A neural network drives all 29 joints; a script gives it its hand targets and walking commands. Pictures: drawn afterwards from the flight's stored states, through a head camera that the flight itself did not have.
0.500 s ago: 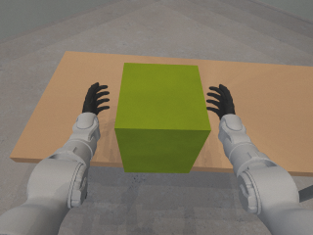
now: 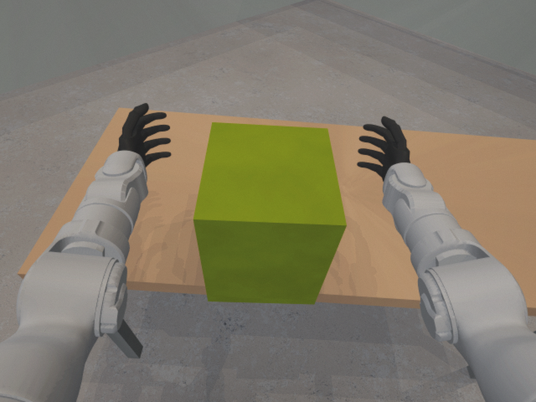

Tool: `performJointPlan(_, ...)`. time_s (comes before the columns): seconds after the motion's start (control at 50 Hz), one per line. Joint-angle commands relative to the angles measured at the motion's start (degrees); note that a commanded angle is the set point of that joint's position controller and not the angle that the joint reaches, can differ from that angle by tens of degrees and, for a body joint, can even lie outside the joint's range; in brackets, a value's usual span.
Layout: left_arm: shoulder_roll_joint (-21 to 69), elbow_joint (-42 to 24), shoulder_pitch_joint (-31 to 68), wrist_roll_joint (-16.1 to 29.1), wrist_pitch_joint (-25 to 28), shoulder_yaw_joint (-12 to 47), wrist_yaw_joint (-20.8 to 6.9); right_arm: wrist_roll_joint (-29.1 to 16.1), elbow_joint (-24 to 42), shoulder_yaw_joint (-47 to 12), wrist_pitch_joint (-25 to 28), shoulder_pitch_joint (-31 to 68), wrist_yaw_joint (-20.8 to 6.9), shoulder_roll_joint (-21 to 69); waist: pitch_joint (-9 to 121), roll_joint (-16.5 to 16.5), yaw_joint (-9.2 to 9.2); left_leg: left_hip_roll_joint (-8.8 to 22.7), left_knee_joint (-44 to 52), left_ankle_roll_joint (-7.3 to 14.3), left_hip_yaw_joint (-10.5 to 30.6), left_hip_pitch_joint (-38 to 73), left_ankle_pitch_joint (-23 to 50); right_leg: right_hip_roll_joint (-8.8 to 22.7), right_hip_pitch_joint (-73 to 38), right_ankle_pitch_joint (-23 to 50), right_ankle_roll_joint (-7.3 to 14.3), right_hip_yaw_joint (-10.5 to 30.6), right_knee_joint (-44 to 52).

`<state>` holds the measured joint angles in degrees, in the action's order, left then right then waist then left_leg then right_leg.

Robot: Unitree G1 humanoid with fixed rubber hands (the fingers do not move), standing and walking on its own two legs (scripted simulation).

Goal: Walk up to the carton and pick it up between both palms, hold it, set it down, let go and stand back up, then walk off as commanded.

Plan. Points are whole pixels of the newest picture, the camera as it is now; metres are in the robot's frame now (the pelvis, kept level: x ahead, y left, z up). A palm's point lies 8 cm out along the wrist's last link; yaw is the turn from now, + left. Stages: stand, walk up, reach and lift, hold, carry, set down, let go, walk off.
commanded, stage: set down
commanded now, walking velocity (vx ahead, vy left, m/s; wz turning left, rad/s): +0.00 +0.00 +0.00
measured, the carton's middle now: (265, 217) +0.42 +0.00 +0.01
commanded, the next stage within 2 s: none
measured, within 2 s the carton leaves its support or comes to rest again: neither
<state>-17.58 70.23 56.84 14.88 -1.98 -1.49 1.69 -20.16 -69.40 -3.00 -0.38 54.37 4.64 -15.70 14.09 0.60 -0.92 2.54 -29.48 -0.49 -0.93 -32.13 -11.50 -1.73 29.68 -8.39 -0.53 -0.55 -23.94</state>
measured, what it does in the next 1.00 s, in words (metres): stands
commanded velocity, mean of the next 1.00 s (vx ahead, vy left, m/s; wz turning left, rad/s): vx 0.00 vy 0.00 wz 0.00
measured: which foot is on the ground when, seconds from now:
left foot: down 0.00-1.00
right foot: down 0.00-1.00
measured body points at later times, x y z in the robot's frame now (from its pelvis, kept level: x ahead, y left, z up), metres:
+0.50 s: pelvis -0.02 -0.01 +0.01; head -0.03 +0.00 +0.46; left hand +0.38 +0.22 +0.09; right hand +0.38 -0.17 +0.09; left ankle +0.02 +0.12 -0.73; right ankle +0.02 -0.12 -0.73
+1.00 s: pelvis -0.01 -0.01 +0.01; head -0.03 +0.01 +0.46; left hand +0.33 +0.24 +0.04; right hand +0.32 -0.19 +0.03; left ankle +0.02 +0.12 -0.73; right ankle +0.02 -0.12 -0.73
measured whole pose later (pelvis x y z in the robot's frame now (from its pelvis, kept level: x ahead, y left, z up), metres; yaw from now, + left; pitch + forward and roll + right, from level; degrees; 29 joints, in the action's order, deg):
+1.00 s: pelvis -0.01 -0.01 +0.01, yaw +1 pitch +1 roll +0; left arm -17.7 46.2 21.5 13.4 0.4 -1.5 -1.6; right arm -19.1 -43.7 -2.4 1.4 18.5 7.8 -8.5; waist 4.6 2.0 -0.9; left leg 1.2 -24.5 -0.5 -0.9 -15.7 -9.8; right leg -0.5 15.2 -9.4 -0.1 -0.6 -23.5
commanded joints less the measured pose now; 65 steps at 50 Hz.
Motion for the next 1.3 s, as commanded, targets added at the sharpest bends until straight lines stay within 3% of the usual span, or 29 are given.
performJointPlan(0.0,-12.24,-21.49,27.33,0.06,-1.86,1.58,0.08,-4.69,19.19,0.86,1.33,25.07,1.73,-11.7,30.39,-4.43,0.75,-2.3,0.77,-4.29,-0.6,29.63,25.57,-1.98,-16.03,18.18,-1.49,-2.55,1.9)
performJointPlan(0.02,-14.06,-16.34,34.88,1.74,-2.48,2.16,-0.05,-4.14,17.9,1.58,-0.78,33.7,1.93,-10.61,27.11,-4.41,0.45,-2.49,0.96,-3.69,-0.7,26.77,21.99,-1.52,-12.68,12.96,-1.84,-2.57,2.3)
performJointPlan(0.04,-12.15,-17.49,32.29,0.58,-3.77,2.59,-0.04,-3.05,16.88,2.69,-1.55,30.98,2.02,-10.64,23.8,-5.42,-0.52,-2.77,2.02,-4.13,-0.76,27.03,20.31,-1.65,-13.95,12.55,-1.87,-3.15,2.94)
performJointPlan(0.06,-10.77,-18.62,20.51,-1.92,-5.14,-0.26,-0.86,-4.09,17.69,-1.28,-0.58,19.9,2.22,-9.99,19.93,-1.9,1.36,-2.36,2.95,-3.32,-0.22,28.87,22.08,-1.94,-19.03,15.03,-1.62,-2.21,3.35)
performJointPlan(0.08,-14.83,-19.83,37.3,0.32,-5.35,0.6,-0.58,-2.12,21.63,3.7,-2.58,37.83,2.93,-11.9,24.25,-3.57,-0.28,-3.05,2.82,-3.35,-1.4,25.02,18.34,-1.28,-16.88,12.04,-1.69,-2.32,2.84)
performJointPlan(0.1,-11.98,-17.47,24.49,-1.02,-5.33,0.75,-0.59,-2.76,19.06,1.2,-3.01,24.56,2.8,-9.65,20.33,-0.95,-0.76,-2.59,3.37,-2.85,-0.38,25.85,18.0,-1.27,-19.71,13.61,-1.55,-2.02,2.93)
performJointPlan(0.16,-9.6,-16.33,19.97,-2.59,-6.02,0.27,-2.12,-1.99,15.27,-0.39,-3.6,18.83,3.45,-6.81,11.75,-2.84,-1.12,-2.89,5.55,-2.52,-0.81,25.58,15.65,-0.91,-22.04,11.13,-1.44,-1.59,3.69)
performJointPlan(0.24,-14.0,-14.83,22.59,-2.8,-4.19,-2.98,-2.28,0.4,19.95,0.7,-3.59,20.65,4.13,-4.18,10.37,1.66,0.76,-3.09,7.3,0.16,-1.28,19.86,6.99,0.1,-23.0,3.21,-1.5,-0.31,3.28)
performJointPlan(0.26,-9.41,-15.25,10.39,-3.71,-3.04,-1.99,-2.67,-0.45,20.82,-2.26,-1.53,8.45,3.87,-1.58,10.4,2.26,0.14,-3.18,7.01,0.1,-0.86,23.07,11.42,-0.49,-25.7,8.45,-1.31,-0.68,3.22)
performJointPlan(0.32,-8.83,-18.83,7.11,-3.81,-0.6,-2.59,-3.22,0.57,23.89,-1.15,0.54,6.43,4.69,-0.4,10.58,1.92,0.05,-3.83,6.85,0.05,-1.19,22.3,14.07,-0.18,-27.61,10.46,-1.52,-0.43,3.18)
performJointPlan(0.34,-11.79,-16.98,16.71,-3.65,-0.15,-3.08,-3.07,2.93,24.5,1.89,-0.02,17.17,5.03,-2.15,12.69,-0.8,0.43,-3.91,7.12,-0.46,-2.17,20.29,9.72,0.01,-24.91,5.09,-1.71,-0.51,2.83)
performJointPlan(0.36,-10.65,-19.64,9.28,-2.99,0.63,-3.41,-2.89,2.16,25.79,0.67,0.7,7.72,4.93,-0.27,9.82,0.5,0.53,-3.83,6.84,0.32,-1.45,20.98,10.03,0.18,-25.48,4.78,-1.17,-0.12,3.37)
performJointPlan(0.38,-12.64,-19.95,19.68,-1.24,2.06,-1.97,-2.88,3.85,29.37,2.24,-0.15,17.4,4.96,-1.19,11.79,0.63,0.16,-3.66,7.28,0.48,-1.93,18.53,5.59,0.54,-23.22,-0.45,-1.2,-0.26,3.17)
performJointPlan(0.4,-9.9,-20.88,9.79,-1.79,2.49,-1.86,-2.61,4.29,28.17,2.77,1.02,7.81,4.91,0.21,9.72,1.43,-1.05,-3.56,7.53,0.67,-1.34,20.74,6.36,0.02,-23.96,0.54,-0.86,-0.63,3.83)
performJointPlan(0.56,-12.23,-28.2,16.02,2.23,5.9,-0.84,-1.5,6.46,36.93,7.06,2.32,12.76,4.52,-3.91,17.34,-3.74,-0.16,-2.98,5.44,-1.34,-1.19,22.3,6.49,-0.32,-19.11,-1.22,-0.24,-1.47,2.56)
performJointPlan(0.66,-5.75,-35.55,-7.94,-2.89,3.2,-1.1,-2.71,4.06,31.02,4.44,4.73,-12.0,3.9,-2.56,13.81,-6.25,-1.56,-2.02,4.49,-3.7,0.09,33.81,21.81,-1.95,-22.87,11.08,1.12,-2.0,4.2)
performJointPlan(0.68,-8.33,-36.71,-2.82,-1.91,2.66,-2.57,-3.12,3.2,36.13,4.31,4.55,-3.84,3.85,-3.89,15.3,-5.75,0.18,-2.95,4.22,-3.5,-1.15,31.97,20.63,-1.7,-21.91,8.81,0.41,-1.43,4.2)
performJointPlan(0.7,-5.43,-36.47,-12.33,-3.89,1.59,-2.15,-3.44,3.38,31.59,3.75,4.27,-15.06,3.5,-1.95,9.92,-6.22,-1.14,-2.42,5.84,-3.25,-0.43,33.07,19.56,-1.76,-23.22,7.86,0.71,-2.01,5.18)
performJointPlan(0.74,-5.22,-35.99,-13.57,-4.78,0.85,-3.45,-4.22,2.49,34.26,1.2,4.1,-13.42,3.43,-1.32,4.8,-3.9,1.46,-2.6,7.22,-2.82,-0.75,30.82,17.74,-1.58,-24.17,4.77,0.45,-1.21,5.75)
performJointPlan(0.78,-6.7,-36.48,-5.99,-3.12,1.09,-1.73,-3.88,3.76,35.65,4.24,3.7,-6.84,2.99,-1.23,3.64,-6.06,0.24,-2.91,8.03,-3.05,-0.75,27.57,11.92,-0.94,-22.13,-0.81,0.72,-1.61,5.92)
performJointPlan(0.8,-4.26,-36.72,-19.27,-3.93,1.64,-1.74,-4.32,2.44,35.84,1.03,5.14,-20.74,2.64,1.61,-0.98,-4.02,1.28,-2.94,7.58,-2.42,-0.46,28.04,11.24,-0.79,-23.53,-0.39,0.93,-1.05,6.26)
performJointPlan(0.88,-8.79,-37.45,-7.72,0.95,5.38,-0.93,-3.49,5.17,46.75,4.1,4.91,-9.51,2.36,1.89,1.78,-1.26,1.45,-3.82,9.16,-0.27,-1.71,20.87,-1.37,0.47,-19.47,-11.91,0.46,-0.43,5.79)
performJointPlan(0.94,-8.84,-40.55,-9.9,1.3,8.36,-1.59,-2.58,6.43,49.97,4.69,6.33,-11.49,1.57,2.08,5.35,-1.37,3.02,-3.6,8.36,0.42,-1.71,21.1,-0.27,0.91,-19.38,-10.57,0.65,0.12,4.96)
performJointPlan(0.96,-6.75,-40.33,-19.4,1.42,9.6,0.13,-2.91,7.51,49.18,3.86,7.14,-22.61,1.59,4.29,2.68,0.92,0.91,-3.35,8.12,0.68,-1.13,22.94,0.83,0.67,-21.09,-7.79,0.97,-0.11,4.83)
performJointPlan(1.02,-7.79,-40.95,-16.5,2.1,11.27,0.19,-3.38,7.81,50.5,5.81,8.77,-19.16,1.7,2.28,6.1,-1.07,1.19,-3.39,7.54,-0.01,-1.47,22.83,2.87,0.61,-19.83,-6.72,1.03,0.47,4.31)
performJointPlan(1.04,-5.71,-42.18,-29.11,-0.53,12.4,-0.89,-3.33,6.75,49.28,1.71,10.08,-33.27,1.72,5.59,3.53,-1.66,2.31,-3.27,7.57,0.11,-0.73,27.64,6.74,0.59,-23.25,-1.86,1.23,0.07,5.09)
performJointPlan(1.22,-4.54,-46.57,-37.57,-2.47,15.37,-0.57,-4.49,6.79,48.87,2.31,15.36,-38.65,1.81,3.97,1.75,-5.6,3.7,-2.73,6.31,-2.59,-0.44,31.81,16.07,-0.36,-21.75,1.49,2.13,0.49,5.4)
performJointPlan(1.26,-5.96,-47.61,-33.99,-0.31,16.57,0.52,-4.03,8.02,50.12,4.76,15.89,-35.76,1.93,2.88,3.19,-5.54,2.17,-2.62,5.52,-2.91,-0.67,30.4,16.65,-0.52,-20.87,2.25,2.23,-0.27,4.7)
performJointPlan(1.28,-3.91,-47.9,-42.35,-1.65,17.07,0.32,-4.28,6.81,46.46,2.11,16.66,-46.11,1.29,4.57,0.43,-6.69,2.14,-2.7,5.38,-3.33,-0.12,31.9,18.57,-0.66,-22.52,3.47,2.28,-0.4,5.16)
